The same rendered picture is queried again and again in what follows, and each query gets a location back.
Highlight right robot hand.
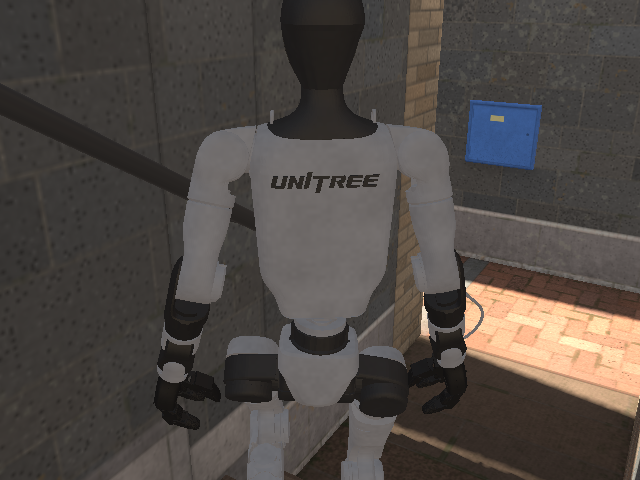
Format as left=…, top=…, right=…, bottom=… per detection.
left=408, top=353, right=468, bottom=414

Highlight humanoid robot torso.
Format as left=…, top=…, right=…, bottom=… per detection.
left=249, top=109, right=397, bottom=407

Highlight left robot hand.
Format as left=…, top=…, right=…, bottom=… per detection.
left=153, top=371, right=221, bottom=430

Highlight right robot upper arm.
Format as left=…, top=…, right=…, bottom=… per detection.
left=386, top=124, right=460, bottom=294

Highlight robot right thigh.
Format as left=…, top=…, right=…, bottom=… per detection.
left=341, top=346, right=409, bottom=480

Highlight robot left forearm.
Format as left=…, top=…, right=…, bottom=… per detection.
left=157, top=256, right=210, bottom=383

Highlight left robot upper arm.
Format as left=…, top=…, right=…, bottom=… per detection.
left=175, top=125, right=256, bottom=304

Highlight robot right forearm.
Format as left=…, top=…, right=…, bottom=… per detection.
left=423, top=249, right=467, bottom=368

